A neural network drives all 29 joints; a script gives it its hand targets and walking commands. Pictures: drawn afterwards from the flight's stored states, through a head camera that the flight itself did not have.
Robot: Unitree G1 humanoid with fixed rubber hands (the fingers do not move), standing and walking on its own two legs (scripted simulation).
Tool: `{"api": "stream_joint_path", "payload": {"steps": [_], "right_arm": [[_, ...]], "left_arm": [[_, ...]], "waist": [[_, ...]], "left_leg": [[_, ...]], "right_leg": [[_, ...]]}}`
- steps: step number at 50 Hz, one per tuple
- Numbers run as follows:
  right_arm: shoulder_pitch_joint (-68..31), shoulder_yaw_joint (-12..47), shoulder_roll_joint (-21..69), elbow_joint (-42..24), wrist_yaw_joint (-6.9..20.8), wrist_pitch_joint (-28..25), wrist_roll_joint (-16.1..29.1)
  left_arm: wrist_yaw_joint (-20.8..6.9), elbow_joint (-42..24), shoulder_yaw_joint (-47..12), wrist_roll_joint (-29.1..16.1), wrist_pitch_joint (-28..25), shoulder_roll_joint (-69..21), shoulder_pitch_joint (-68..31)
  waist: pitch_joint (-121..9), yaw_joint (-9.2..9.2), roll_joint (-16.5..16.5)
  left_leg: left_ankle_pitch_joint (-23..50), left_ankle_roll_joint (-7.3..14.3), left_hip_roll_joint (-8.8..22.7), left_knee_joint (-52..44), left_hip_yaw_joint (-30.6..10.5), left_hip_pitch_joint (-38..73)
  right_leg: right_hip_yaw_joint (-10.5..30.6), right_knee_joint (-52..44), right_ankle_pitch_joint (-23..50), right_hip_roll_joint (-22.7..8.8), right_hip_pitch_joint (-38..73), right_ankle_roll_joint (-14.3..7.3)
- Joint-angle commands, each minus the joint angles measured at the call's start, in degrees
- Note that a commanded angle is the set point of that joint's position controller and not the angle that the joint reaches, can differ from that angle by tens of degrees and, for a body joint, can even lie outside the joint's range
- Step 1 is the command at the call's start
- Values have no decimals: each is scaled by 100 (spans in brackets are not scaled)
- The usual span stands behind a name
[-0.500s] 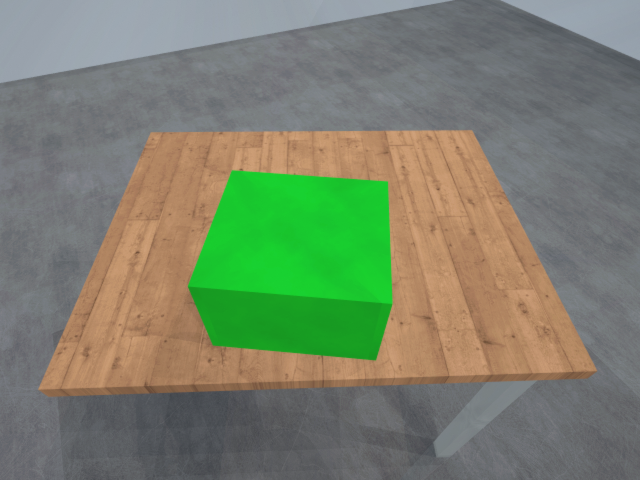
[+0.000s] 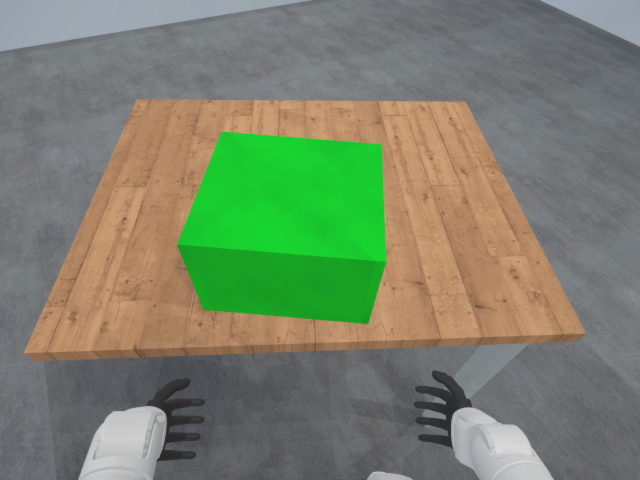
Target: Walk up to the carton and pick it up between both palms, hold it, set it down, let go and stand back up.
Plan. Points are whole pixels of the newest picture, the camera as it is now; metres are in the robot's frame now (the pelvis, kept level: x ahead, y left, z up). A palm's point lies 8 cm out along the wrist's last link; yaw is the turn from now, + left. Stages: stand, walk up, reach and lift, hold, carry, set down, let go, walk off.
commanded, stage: reach and lift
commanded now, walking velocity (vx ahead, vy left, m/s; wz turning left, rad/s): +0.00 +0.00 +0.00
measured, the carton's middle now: (293, 226) +0.46 +0.04 +0.02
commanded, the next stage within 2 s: none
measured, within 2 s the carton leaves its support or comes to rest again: neither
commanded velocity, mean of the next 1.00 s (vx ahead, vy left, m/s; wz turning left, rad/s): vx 0.00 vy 0.00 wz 0.00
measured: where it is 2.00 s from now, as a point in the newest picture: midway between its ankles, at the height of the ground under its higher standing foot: outside the picture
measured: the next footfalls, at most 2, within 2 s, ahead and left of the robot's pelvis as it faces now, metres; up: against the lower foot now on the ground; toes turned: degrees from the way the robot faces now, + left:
none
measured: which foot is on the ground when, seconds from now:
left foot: down 0.00-1.00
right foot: down 0.00-1.00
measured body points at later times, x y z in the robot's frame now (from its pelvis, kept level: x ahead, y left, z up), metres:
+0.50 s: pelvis -0.01 -0.02 +0.02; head +0.02 -0.03 +0.47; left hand +0.15 +0.24 -0.05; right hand +0.15 -0.19 -0.05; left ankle -0.04 +0.12 -0.72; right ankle +0.05 -0.11 -0.72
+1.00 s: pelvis +0.02 -0.01 +0.03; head +0.04 -0.01 +0.48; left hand +0.17 +0.26 -0.02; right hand +0.18 -0.18 -0.02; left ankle -0.04 +0.12 -0.71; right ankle +0.05 -0.11 -0.71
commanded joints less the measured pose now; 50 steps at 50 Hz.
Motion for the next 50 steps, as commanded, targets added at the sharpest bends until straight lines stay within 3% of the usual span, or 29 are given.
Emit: {"api": "stream_joint_path", "payload": {"steps": [1,3,4,6,7,9,11,14,15,16,17,18,19,21,24,28,30,31,33,36,40,42,45,50], "right_arm": [[616,-582,-602,-1119,-272,-291,-404],[989,-604,-121,-2247,-122,-342,-807],[1401,-645,147,-2636,-34,-412,-973],[1745,-700,201,-3092,25,-629,-1197],[1457,-842,88,-3296,43,-723,-1347],[1246,-978,85,-3525,29,-785,-1528],[1425,-884,250,-3545,-72,-659,-1478],[2058,-547,410,-3570,-306,-284,-1192],[2376,-468,340,-3688,-345,-180,-1079],[2691,-347,364,-3724,-422,-95,-1026],[2750,-322,335,-3841,-481,-3,-977],[2852,-331,284,-3970,-544,25,-956],[2866,-341,393,-3567,-556,73,-750],[2859,-266,433,-3784,-605,25,-699],[2768,-193,546,-4266,-628,-66,-749],[2756,-378,688,-4690,-525,-384,-1012],[2912,-431,741,-4801,-481,-545,-1126],[3002,-546,776,-4714,-467,-645,-1193],[3150,-537,825,-4561,-449,-849,-1194],[3382,-513,842,-4248,-500,-1041,-1139],[3503,-424,815,-4092,-630,-1202,-1021],[3472,-428,725,-4135,-649,-1250,-942],[3361,-442,651,-4393,-596,-1405,-911],[3584,-567,526,-4502,-391,-1621,-960]], "left_arm": [[0,-1520,261,331,295,1018,1173],[223,-1817,336,247,-178,1111,812],[321,-1962,210,102,-476,1105,717],[432,-2042,42,-61,-1227,1000,347],[449,-1890,-25,-252,-1566,1142,22],[427,-1456,-155,-675,-1985,1398,-309],[361,-1123,-167,-949,-2170,1622,-301],[237,-598,-74,-1100,-2136,1780,339],[216,-508,-63,-1108,-2035,1671,708],[140,-319,-1,-1081,-1983,1691,1023],[67,-280,21,-1159,-1904,1793,1289],[51,-238,7,-1143,-1830,1833,1640],[49,-241,102,-997,-1655,1636,1758],[38,-550,274,-717,-1587,1655,1769],[-11,-858,459,-651,-1684,1757,1635],[49,-1210,502,-812,-2403,1861,1180],[69,-1319,396,-1008,-2860,1884,1035],[86,-1324,306,-1089,-3085,1965,975],[107,-1315,103,-1294,-3471,1972,956],[62,-1130,-29,-1414,-3716,1966,1387],[-32,-998,27,-1454,-3551,1951,1874],[19,-1137,122,-1366,-3485,2055,2039],[64,-1285,288,-1274,-3386,1960,2073],[142,-1647,157,-1330,-3545,1633,2129]], "waist": [[433,222,-126],[361,263,-220],[-69,220,-79],[-1032,90,847],[-1392,21,1010],[-1734,-198,804],[-1927,-243,647],[-1696,-51,480],[-1469,69,439],[-1037,113,418],[-741,206,-15],[-251,283,-99],[85,254,9],[472,316,159],[530,363,5],[72,386,104],[-443,260,135],[-624,238,352],[-801,120,488],[-871,15,568],[-604,42,65],[-313,221,169],[-54,330,86],[-173,237,256]], "left_leg": [[1877,-235,-434,-1074,598,-46],[931,-111,-334,-1276,653,-710],[652,60,-158,-1376,606,-971],[-66,721,541,-1444,364,-2131],[-256,822,656,-1375,330,-2560],[-187,737,618,-1244,289,-2684],[-80,678,539,-1151,303,-2674],[473,505,351,-1262,363,-2366],[510,464,295,-1535,397,-2014],[970,309,145,-1652,432,-1685],[1290,48,-225,-1751,598,-920],[1489,-86,-291,-1846,576,-467],[1181,108,-241,-1885,518,-274],[1027,130,-267,-2105,596,-373],[882,186,-257,-2302,661,-307],[486,340,-80,-2418,568,-788],[379,436,3,-2351,440,-855],[284,433,21,-2311,408,-917],[209,474,68,-2282,324,-1078],[741,428,55,-2222,240,-981],[1755,273,-182,-2143,317,-135],[2101,162,-258,-2257,311,107],[2402,37,-326,-2307,366,288],[2727,13,-303,-2434,341,664]], "right_leg": [[-129,-1258,664,232,1026,5],[95,-1262,-235,-98,1398,98],[190,-1165,-172,-177,1805,93],[-103,-365,864,119,2863,130],[-129,-57,1199,149,3039,105],[-42,159,1361,25,2757,0],[114,227,1453,-130,2665,-66],[160,-18,1771,-211,2907,-68],[119,-396,1456,-132,3088,-35],[39,-645,1446,-111,3035,-64],[185,-1124,976,-250,2620,-19],[181,-1417,823,-265,2233,29],[377,-1651,630,-190,1774,49],[426,-1912,243,-157,1981,111],[437,-2075,-47,-157,2137,149],[483,-1886,16,-189,2593,213],[573,-1680,167,-247,2716,190],[572,-1592,290,-270,2732,210],[542,-1415,434,-256,2824,213],[489,-1327,1022,-233,2904,144],[393,-1714,1462,-232,2456,150],[352,-1866,1625,-159,2508,180],[337,-1983,1799,-134,2337,142],[289,-2098,1934,-59,2322,74]]}}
